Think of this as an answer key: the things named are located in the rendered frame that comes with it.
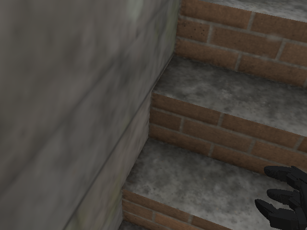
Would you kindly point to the stairs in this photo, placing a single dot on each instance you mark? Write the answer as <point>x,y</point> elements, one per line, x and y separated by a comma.
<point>231,101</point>

